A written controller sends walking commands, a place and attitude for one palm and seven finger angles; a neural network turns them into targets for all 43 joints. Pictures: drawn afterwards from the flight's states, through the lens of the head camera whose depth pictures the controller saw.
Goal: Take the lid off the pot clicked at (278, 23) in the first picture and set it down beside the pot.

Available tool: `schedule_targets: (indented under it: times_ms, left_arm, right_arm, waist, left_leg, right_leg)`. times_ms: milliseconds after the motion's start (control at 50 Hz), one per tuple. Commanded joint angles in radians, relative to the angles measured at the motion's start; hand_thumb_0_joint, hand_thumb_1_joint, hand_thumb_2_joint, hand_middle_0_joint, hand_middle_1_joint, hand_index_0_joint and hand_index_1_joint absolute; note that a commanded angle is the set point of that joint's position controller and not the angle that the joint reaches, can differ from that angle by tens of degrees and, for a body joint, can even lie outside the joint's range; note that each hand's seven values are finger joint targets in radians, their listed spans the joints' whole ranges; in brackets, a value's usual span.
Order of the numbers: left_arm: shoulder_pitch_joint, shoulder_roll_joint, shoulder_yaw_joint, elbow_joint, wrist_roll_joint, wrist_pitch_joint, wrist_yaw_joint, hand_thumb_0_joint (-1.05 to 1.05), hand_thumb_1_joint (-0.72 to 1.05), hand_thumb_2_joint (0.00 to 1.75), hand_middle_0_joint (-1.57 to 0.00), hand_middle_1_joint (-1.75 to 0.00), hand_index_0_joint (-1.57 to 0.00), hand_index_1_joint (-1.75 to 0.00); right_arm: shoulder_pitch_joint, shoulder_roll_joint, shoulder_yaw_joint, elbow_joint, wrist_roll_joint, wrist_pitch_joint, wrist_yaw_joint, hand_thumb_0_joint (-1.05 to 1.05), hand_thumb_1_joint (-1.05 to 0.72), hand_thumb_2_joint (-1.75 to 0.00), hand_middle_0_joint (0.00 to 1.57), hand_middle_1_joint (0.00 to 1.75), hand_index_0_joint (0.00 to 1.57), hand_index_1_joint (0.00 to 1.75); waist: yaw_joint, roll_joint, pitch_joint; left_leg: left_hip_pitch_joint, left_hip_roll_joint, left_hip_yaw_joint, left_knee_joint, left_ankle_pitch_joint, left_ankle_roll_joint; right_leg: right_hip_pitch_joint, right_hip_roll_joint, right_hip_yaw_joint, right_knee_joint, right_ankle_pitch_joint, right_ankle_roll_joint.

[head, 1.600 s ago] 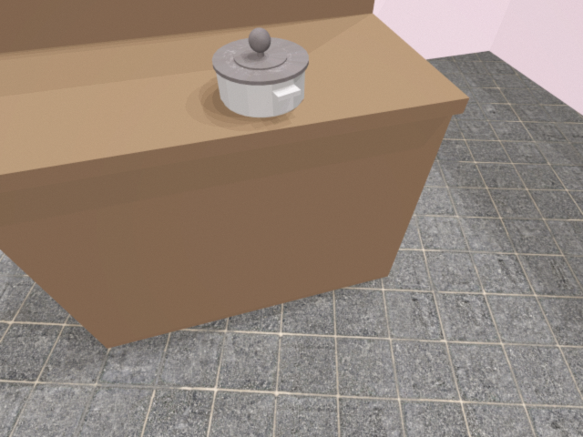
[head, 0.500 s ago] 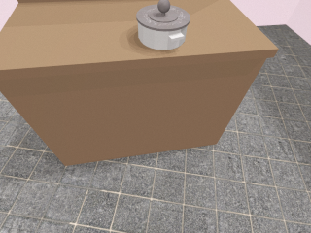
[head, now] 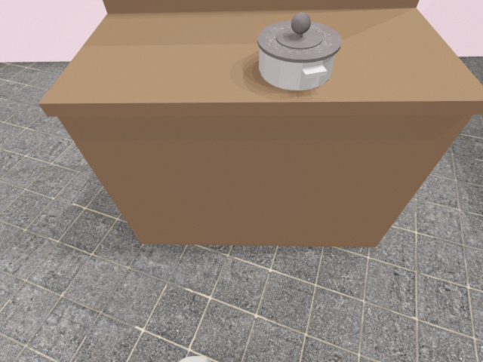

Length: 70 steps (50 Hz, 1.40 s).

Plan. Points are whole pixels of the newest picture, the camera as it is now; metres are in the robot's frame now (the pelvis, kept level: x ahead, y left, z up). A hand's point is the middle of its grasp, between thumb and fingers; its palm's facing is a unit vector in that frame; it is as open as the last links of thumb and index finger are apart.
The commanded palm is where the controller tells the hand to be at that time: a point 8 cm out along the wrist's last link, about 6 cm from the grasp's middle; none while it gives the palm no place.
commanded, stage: take the last steps up to it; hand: left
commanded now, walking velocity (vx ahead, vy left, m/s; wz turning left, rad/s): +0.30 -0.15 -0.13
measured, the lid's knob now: (300, 23) +0.80 -0.09 +0.17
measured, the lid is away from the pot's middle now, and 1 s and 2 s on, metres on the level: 0.00 0.00 0.00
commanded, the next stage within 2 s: come to a stop and stand still in 0.78 s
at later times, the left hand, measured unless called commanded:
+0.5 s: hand (195, 320) +0.22 +0.13 -0.19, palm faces -0.06 -0.97 -0.22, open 7.4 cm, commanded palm none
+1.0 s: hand (241, 244) +0.39 +0.04 -0.17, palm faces -0.04 -0.99 -0.16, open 7.3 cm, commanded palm none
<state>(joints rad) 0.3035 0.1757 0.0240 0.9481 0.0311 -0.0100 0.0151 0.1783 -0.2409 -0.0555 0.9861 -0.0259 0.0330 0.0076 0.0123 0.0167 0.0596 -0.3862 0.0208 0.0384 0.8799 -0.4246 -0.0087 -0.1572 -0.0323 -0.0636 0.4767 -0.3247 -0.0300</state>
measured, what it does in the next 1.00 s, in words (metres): walks ahead: left foot, then right foot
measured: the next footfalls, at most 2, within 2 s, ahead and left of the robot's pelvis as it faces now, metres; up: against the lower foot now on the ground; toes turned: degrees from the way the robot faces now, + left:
left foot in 0.10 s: +0.04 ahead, +0.13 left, +0.00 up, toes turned +4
right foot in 0.48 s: +0.27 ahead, -0.21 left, +0.00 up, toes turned -11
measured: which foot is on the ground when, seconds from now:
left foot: up 0.00-0.08, down 0.10-0.48, up 0.50-0.74, down 0.76-1.00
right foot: down 0.00-0.10, up 0.12-0.46, down 0.48-0.76, up 0.78-1.00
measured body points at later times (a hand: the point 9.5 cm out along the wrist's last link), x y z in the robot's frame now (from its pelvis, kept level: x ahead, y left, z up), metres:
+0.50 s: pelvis +0.14 -0.07 -0.03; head +0.19 -0.08 +0.42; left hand +0.23 +0.18 -0.17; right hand +0.04 -0.30 -0.18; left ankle +0.01 +0.11 -0.72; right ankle +0.23 -0.21 -0.74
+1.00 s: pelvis +0.32 -0.14 +0.01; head +0.36 -0.12 +0.45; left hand +0.40 +0.09 -0.16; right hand +0.29 -0.36 -0.14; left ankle +0.27 -0.02 -0.74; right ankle +0.34 -0.30 -0.68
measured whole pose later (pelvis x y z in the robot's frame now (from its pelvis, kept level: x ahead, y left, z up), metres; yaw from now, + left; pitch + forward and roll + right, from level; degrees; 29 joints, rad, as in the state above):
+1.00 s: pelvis +0.32 -0.14 +0.01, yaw -3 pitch +2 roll -2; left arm 0.19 0.20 0.06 0.98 0.03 0.01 -0.01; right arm 0.34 -0.13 -0.01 1.05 -0.03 -0.06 -0.03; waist -0.02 -0.03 0.05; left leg -0.14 0.09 0.13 0.39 -0.28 -0.01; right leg -0.53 -0.07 -0.03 0.93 -0.27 0.02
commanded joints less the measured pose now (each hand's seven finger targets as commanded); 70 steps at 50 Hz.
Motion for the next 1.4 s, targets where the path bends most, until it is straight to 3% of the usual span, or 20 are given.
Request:
schedule_targets:
  times_ms: [0,40,80,100,220,360,420,440,460,480,560,700,720,740,780,860,940,1040,1100,1380]
  left_arm:
    - [0.098,0.181,0.041,0.019,-0.006,-0.014,0.0,0.0,0.9,0.9,-0.2,-0.3,-0.2,-0.3]
    - [0.082,0.154,0.038,0.033,-0.016,-0.009,-0.007,0.0,0.9,0.9,-0.2,-0.3,-0.2,-0.3]
    - [0.071,0.08,0.025,-0.002,-0.01,-0.012,-0.027,0.0,0.9,0.9,-0.2,-0.3,-0.2,-0.3]
    - [-0.022,0.11,0.034,-0.044,0.0,-0.011,-0.032,0.0,0.9,0.9,-0.2,-0.3,-0.2,-0.3]
    - [0.021,0.077,0.05,0.026,-0.006,0.011,-0.061,0.0,0.9,0.9,-0.2,-0.3,-0.2,-0.3]
    - [-0.09,0.059,0.047,-0.003,-0.012,0.004,-0.072,0.0,0.9,0.9,-0.2,-0.3,-0.2,-0.3]
    - [0.139,0.131,0.075,0.073,-0.008,-0.011,-0.062,0.0,0.9,0.9,-0.2,-0.3,-0.2,-0.3]
    - [0.28,0.228,0.099,0.111,-0.002,-0.023,-0.047,0.0,0.9,0.9,-0.2,-0.3,-0.2,-0.3]
    - [0.329,0.316,0.11,0.116,-0.014,-0.022,-0.034,0.0,0.9,0.9,-0.2,-0.3,-0.2,-0.3]
    - [0.272,0.293,0.102,0.098,-0.018,-0.015,-0.021,0.0,0.9,0.9,-0.2,-0.3,-0.2,-0.3]
    - [-0.052,0.142,0.056,0.014,-0.004,-0.028,0.005,0.0,0.9,0.9,-0.2,-0.3,-0.2,-0.3]
    - [-0.075,0.128,0.042,0.016,-0.015,-0.01,-0.006,0.0,0.9,0.9,-0.2,-0.3,-0.2,-0.3]
    - [-0.071,0.092,0.032,0.007,-0.019,-0.006,-0.013,0.0,0.9,0.9,-0.2,-0.3,-0.2,-0.3]
    - [-0.043,0.036,0.025,-0.014,-0.022,-0.004,-0.025,0.0,0.9,0.9,-0.2,-0.3,-0.2,-0.3]
    - [-0.142,0.091,0.043,-0.075,0.006,-0.004,-0.031,0.0,0.9,0.9,-0.2,-0.3,-0.2,-0.3]
    - [-0.079,0.061,0.045,-0.015,-0.001,-0.006,-0.039,0.0,0.9,0.9,-0.2,-0.3,-0.2,-0.3]
    - [-0.074,0.013,0.021,-0.005,-0.012,0.011,-0.015,0.0,0.9,0.9,-0.2,-0.3,-0.2,-0.3]
    - [0.029,0.099,0.04,-0.001,-0.008,-0.003,0.001,0.0,0.9,0.9,-0.2,-0.3,-0.2,-0.3]
    - [0.173,0.282,0.087,0.022,-0.003,-0.019,0.021,0.0,0.9,0.9,-0.2,-0.3,-0.2,-0.3]
    - [-0.084,0.265,0.082,-0.093,0.012,0.026,0.05,0.0,0.9,0.9,-0.2,-0.3,-0.2,-0.3]
  right_arm:
    - [-0.001,-0.004,0.003,-0.04,0.005,-0.048,-0.003,0.0,-0.9,-0.9,0.2,0.3,0.2,0.3]
    - [0.101,-0.022,0.004,0.009,0.004,-0.068,-0.016,0.0,-0.9,-0.9,0.2,0.3,0.2,0.3]
    - [0.299,-0.205,-0.043,0.055,-0.008,-0.074,-0.032,0.0,-0.9,-0.9,0.2,0.3,0.2,0.3]
    - [0.332,-0.217,-0.044,0.06,-0.01,-0.072,-0.042,0.0,-0.9,-0.9,0.2,0.3,0.2,0.3]
    - [0.189,-0.072,-0.004,0.053,0.004,-0.115,-0.057,0.0,-0.9,-0.9,0.2,0.3,0.2,0.3]
    - [0.212,-0.116,-0.029,0.091,-0.009,-0.11,-0.045,0.0,-0.9,-0.9,0.2,0.3,0.2,0.3]
    - [0.188,-0.12,-0.035,0.1,-0.005,-0.098,-0.035,0.0,-0.9,-0.9,0.2,0.3,0.2,0.3]
    - [0.229,-0.056,-0.019,0.099,0.005,-0.097,-0.025,0.0,-0.9,-0.9,0.2,0.3,0.2,0.3]
    - [0.227,0.003,-0.001,0.06,0.021,-0.093,-0.026,0.0,-0.9,-0.9,0.2,0.3,0.2,0.3]
    - [0.16,-0.018,-0.003,0.032,0.022,-0.08,-0.026,0.0,-0.9,-0.9,0.2,0.3,0.2,0.3]
    - [0.163,0.01,-0.005,0.042,-0.003,-0.059,-0.016,0.0,-0.9,-0.9,0.2,0.3,0.2,0.3]
    - [0.294,0.047,0.005,0.055,-0.003,-0.07,-0.014,0.0,-0.9,-0.9,0.2,0.3,0.2,0.3]
    - [0.337,0.002,-0.002,0.066,-0.006,-0.078,-0.02,0.0,-0.9,-0.9,0.2,0.3,0.2,0.3]
    - [0.382,-0.095,-0.025,0.063,-0.019,-0.086,-0.028,0.0,-0.9,-0.9,0.2,0.3,0.2,0.3]
    - [0.376,-0.165,-0.037,0.043,-0.016,-0.082,-0.048,0.0,-0.9,-0.9,0.2,0.3,0.2,0.3]
    - [0.254,-0.053,0.001,0.027,-0.002,-0.118,-0.056,0.0,-0.9,-0.9,0.2,0.3,0.2,0.3]
    - [0.204,-0.05,0.01,0.034,-0.002,-0.101,-0.057,0.0,-0.9,-0.9,0.2,0.3,0.2,0.3]
    - [0.156,-0.095,-0.033,0.022,0.005,-0.044,-0.047,0.0,-0.9,-0.9,0.2,0.3,0.2,0.3]
    - [0.218,-0.018,-0.046,-0.002,0.026,-0.026,-0.042,0.0,-0.9,-0.9,0.2,0.3,0.2,0.3]
    - [-0.019,-0.04,-0.029,-0.087,0.009,0.04,0.006,0.0,-0.9,-0.9,0.2,0.3,0.2,0.3]
  waist:
    - [0.004,-0.178,0.01]
    - [-0.046,-0.127,-0.011]
    - [-0.122,0.25,-0.047]
    - [-0.151,0.172,0.022]
    - [-0.021,0.123,0.031]
    - [-0.036,0.139,0.06]
    - [0.079,-0.003,-0.042]
    - [0.135,-0.231,-0.157]
    - [0.128,-0.425,-0.232]
    - [0.12,-0.329,-0.197]
    - [-0.039,-0.099,-0.051]
    - [-0.097,-0.064,-0.021]
    - [-0.108,0.047,-0.003]
    - [-0.12,0.274,-0.004]
    - [-0.122,0.229,0.077]
    - [-0.038,0.09,-0.024]
    - [-0.026,0.143,-0.068]
    - [0.009,0.167,-0.101]
    - [0.059,-0.262,-0.264]
    - [0.004,-0.272,-0.128]
  left_leg:
    - [0.098,-0.015,0.071,-0.279,0.049,0.02]
    - [0.327,-0.004,0.068,-0.468,0.133,0.027]
    - [0.549,0.391,-0.465,-0.653,-0.038,0.187]
    - [0.483,0.46,-0.545,-0.708,-0.06,0.253]
    - [0.339,0.288,-0.103,-0.686,0.396,0.168]
    - [0.229,0.276,-0.008,-0.659,0.31,0.125]
    - [0.091,0.186,0.07,-0.346,0.29,0.066]
    - [-0.081,0.093,0.143,-0.015,0.112,0.039]
    - [-0.223,0.003,0.088,0.311,-0.23,0.034]
    - [-0.259,0.042,-0.003,0.463,-0.213,0.06]
    - [-0.118,0.134,-0.01,0.327,-0.029,0.033]
    - [0.268,0.039,0.122,-0.337,0.171,0.001]
    - [0.31,0.095,0.026,-0.443,0.101,0.012]
    - [0.368,0.325,-0.346,-0.628,-0.057,0.107]
    - [0.285,0.506,-0.608,-0.737,0.002,0.259]
    - [0.363,0.319,-0.138,-0.605,0.709,0.161]
    - [0.355,0.221,0.042,-0.527,1.072,0.107]
    - [0.333,0.188,0.044,-0.354,0.8,0.042]
    - [-0.038,-0.055,0.04,0.174,-0.285,-0.043]
    - [-0.042,-0.019,-0.05,0.176,-0.009,-0.047]
  right_leg:
    - [-0.021,-0.171,0.214,-0.192,0.081,-0.153]
    - [-0.142,-0.106,0.157,-0.072,0.037,-0.103]
    - [-0.487,0.025,-0.01,0.385,-0.207,-0.012]
    - [-0.585,-0.007,0.057,0.542,-0.232,-0.012]
    - [-0.531,-0.082,0.09,0.62,0.061,0.022]
    - [-0.306,-0.072,-0.038,0.21,0.119,0.009]
    - [0.081,-0.004,-0.073,0.086,0.117,-0.016]
    - [0.302,-0.151,0.144,-0.014,-0.098,-0.079]
    - [0.35,-0.361,0.533,-0.223,-0.166,-0.159]
    - [0.231,-0.361,0.589,-0.286,-0.34,-0.207]
    - [-0.15,-0.267,0.228,-0.256,-0.102,-0.173]
    - [-0.278,-0.133,0.082,-0.127,-0.103,-0.125]
    - [-0.317,-0.078,0.046,0.023,-0.093,-0.09]
    - [-0.469,0.016,-0.033,0.286,-0.129,-0.025]
    - [-0.625,-0.021,0.067,0.634,-0.196,0.004]
    - [-0.56,-0.062,0.087,0.701,0.031,0.046]
    - [-0.378,-0.029,-0.008,0.367,0.083,0.06]
    - [-0.13,-0.021,-0.054,0.004,0.332,0.045]
    - [0.25,-0.455,0.28,0.048,1.564,-0.166]
    - [-0.133,-0.306,0.209,-0.152,0.214,-0.138]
